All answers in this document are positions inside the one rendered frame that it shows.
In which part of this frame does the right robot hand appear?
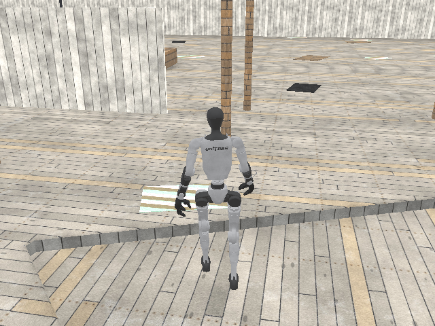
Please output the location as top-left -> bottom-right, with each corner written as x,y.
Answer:
239,182 -> 254,196

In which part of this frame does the robot right upper arm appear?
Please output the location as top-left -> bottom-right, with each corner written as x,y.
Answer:
230,137 -> 249,173

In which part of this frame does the robot right forearm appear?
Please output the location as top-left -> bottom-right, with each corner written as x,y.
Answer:
243,162 -> 254,185

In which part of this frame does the robot torso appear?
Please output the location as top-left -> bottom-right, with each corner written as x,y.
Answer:
201,133 -> 232,204

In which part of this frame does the humanoid robot head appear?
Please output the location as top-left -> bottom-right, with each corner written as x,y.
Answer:
205,107 -> 228,141

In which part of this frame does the robot left upper arm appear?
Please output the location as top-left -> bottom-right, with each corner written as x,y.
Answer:
185,137 -> 202,177

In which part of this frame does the left robot hand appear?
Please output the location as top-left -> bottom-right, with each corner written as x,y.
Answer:
175,198 -> 191,217

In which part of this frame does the robot left forearm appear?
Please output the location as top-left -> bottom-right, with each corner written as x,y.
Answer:
177,166 -> 191,200

